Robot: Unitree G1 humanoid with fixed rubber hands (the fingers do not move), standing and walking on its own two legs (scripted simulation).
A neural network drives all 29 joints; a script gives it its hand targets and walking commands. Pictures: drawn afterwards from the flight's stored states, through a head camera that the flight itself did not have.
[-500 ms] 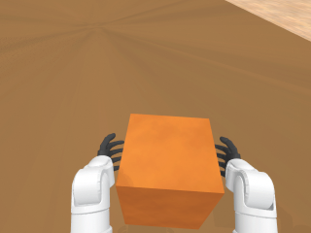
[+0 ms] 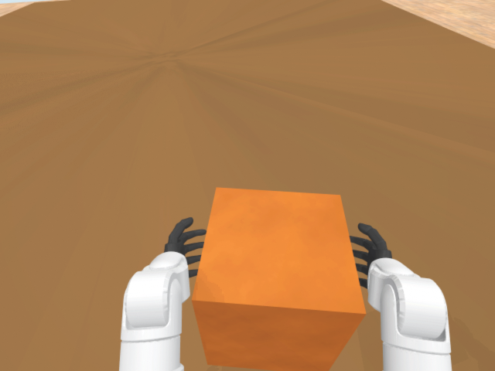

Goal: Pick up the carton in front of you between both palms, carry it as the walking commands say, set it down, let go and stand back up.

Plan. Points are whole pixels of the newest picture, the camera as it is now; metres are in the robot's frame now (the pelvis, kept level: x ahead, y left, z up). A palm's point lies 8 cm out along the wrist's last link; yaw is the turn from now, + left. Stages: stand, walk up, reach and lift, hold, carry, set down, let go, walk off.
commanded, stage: carry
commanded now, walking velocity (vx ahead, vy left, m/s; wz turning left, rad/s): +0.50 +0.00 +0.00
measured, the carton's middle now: (271, 282) +0.30 +0.00 +0.01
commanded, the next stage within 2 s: none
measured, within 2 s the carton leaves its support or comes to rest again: neither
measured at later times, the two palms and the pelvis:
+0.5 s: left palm (200, 155) +0.60 +0.17 +0.06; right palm (325, 157) +0.58 -0.12 +0.07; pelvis +0.33 +0.04 +0.01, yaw -4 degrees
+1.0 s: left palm (223, 95) +0.87 +0.14 +0.09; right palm (322, 96) +0.87 -0.16 +0.08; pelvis +0.59 -0.01 +0.01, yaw +0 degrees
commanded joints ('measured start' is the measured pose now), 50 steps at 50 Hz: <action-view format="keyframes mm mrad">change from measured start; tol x32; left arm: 1 -482 -973 -688 -87 -460 13 -269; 50 -407 -992 -690 -94 -428 -3 -269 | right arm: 1 -554 988 716 -85 454 -35 268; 50 -491 982 729 -142 427 -51 271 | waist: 1 4 -113 -221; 14 16 -197 -75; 18 -30 282 -316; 50 -9 -99 -300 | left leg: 1 -456 46 -71 164 123 27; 16 161 -73 171 -476 385 82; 19 581 344 -589 -630 475 300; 35 287 133 104 -571 939 103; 38 161 84 142 -356 891 32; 42 -150 -19 -39 -66 -112 -5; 50 105 29 -7 -527 330 -6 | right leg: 1 523 -304 415 -304 173 -87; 15 466 -144 29 -91 620 -1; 20 -309 8 209 759 -283 36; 37 146 58 -46 -124 317 62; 41 645 -341 384 -110 1273 -140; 50 421 -176 164 -133 486 -2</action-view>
